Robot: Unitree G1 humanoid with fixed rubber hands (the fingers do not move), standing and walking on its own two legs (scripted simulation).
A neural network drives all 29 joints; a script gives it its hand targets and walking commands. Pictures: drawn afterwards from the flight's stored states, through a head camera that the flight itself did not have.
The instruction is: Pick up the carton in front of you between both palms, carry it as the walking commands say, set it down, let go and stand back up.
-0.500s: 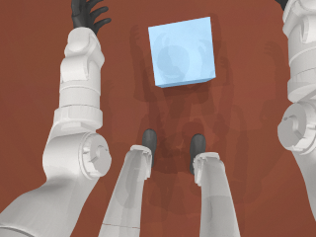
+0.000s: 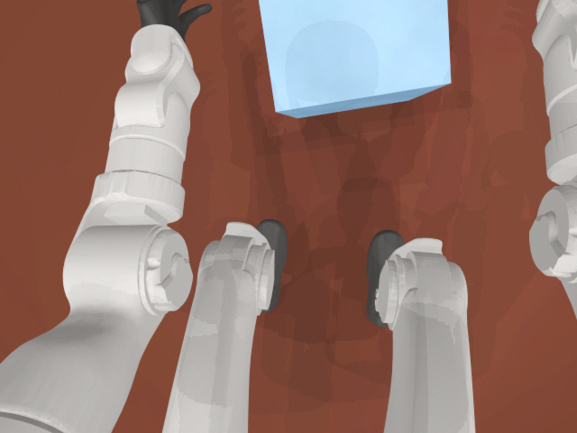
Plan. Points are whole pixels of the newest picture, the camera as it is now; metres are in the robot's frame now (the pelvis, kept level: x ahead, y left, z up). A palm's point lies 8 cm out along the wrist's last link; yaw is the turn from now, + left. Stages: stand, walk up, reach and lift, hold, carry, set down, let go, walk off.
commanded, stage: reach and lift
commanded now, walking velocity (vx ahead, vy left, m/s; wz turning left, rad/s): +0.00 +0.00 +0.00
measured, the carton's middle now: (347, 36) +0.56 -0.03 -0.35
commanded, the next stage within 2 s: none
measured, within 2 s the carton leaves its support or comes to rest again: leaves its support in 1.24 s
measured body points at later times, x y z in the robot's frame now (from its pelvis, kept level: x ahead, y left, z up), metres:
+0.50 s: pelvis -0.02 -0.01 -0.11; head +0.37 -0.03 +0.10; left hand +0.55 +0.16 -0.29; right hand +0.59 -0.20 -0.30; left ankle +0.10 +0.13 -0.44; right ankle +0.08 -0.12 -0.44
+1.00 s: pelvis -0.02 +0.00 -0.10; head +0.36 -0.04 +0.10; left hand +0.55 +0.13 -0.29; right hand +0.59 -0.17 -0.29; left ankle +0.10 +0.13 -0.44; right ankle +0.08 -0.12 -0.44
